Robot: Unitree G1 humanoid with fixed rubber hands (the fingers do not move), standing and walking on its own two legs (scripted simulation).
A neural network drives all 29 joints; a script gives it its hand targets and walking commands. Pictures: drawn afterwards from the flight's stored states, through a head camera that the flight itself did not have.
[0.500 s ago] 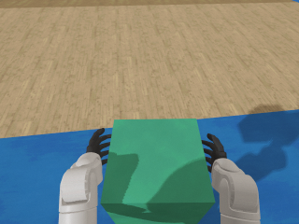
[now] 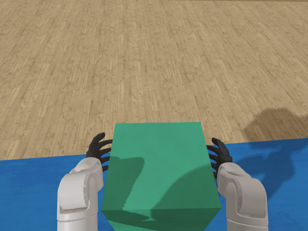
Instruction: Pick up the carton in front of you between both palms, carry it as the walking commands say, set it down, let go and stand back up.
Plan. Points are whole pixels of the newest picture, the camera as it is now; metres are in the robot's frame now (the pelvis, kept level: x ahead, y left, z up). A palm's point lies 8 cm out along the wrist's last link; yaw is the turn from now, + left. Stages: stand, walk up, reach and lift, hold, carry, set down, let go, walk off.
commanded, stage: carry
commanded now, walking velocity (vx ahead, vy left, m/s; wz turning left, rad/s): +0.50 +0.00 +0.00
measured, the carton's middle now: (158, 183) +0.27 +0.00 +0.01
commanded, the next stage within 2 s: none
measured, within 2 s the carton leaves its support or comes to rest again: neither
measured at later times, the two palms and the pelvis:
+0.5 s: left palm (123, 78) +0.61 +0.13 +0.10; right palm (205, 82) +0.62 -0.16 +0.09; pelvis +0.35 -0.03 +0.00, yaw +3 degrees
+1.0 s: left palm (125, 23) +0.99 +0.17 +0.15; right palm (188, 26) +0.98 -0.13 +0.15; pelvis +0.68 +0.02 +0.00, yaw +0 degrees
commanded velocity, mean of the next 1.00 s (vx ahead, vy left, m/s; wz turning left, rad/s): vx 0.50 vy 0.00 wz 0.00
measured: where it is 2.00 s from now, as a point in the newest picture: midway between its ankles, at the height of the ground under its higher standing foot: (153, 108)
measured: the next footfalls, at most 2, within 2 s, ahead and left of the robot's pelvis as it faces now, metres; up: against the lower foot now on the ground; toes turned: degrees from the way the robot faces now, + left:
right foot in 0.42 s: +0.47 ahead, -0.11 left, +0.00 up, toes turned -11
left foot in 0.92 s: +0.81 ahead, +0.10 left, +0.00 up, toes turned +12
